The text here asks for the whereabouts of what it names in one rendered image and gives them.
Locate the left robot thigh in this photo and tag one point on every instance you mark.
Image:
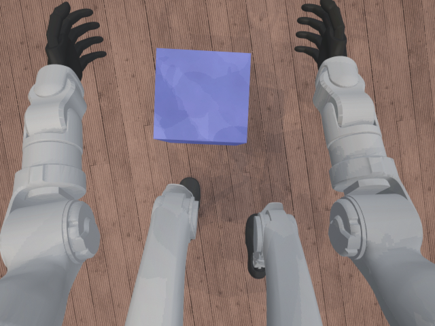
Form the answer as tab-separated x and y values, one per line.
158	294

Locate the robot right hand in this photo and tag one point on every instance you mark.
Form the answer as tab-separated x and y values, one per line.
332	40

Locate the left robot upper arm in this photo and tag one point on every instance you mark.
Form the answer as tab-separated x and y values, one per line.
44	247

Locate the carton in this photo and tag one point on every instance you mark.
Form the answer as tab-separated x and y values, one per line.
201	97

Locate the robot left hand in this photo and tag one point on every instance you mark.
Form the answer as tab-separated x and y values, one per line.
62	48

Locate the right robot upper arm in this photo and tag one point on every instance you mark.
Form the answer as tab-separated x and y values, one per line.
381	234

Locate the right robot shin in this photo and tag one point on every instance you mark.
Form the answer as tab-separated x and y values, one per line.
258	260

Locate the robot right forearm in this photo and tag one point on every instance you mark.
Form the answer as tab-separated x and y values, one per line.
360	165

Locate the robot left forearm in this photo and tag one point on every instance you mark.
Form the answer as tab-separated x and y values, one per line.
52	145

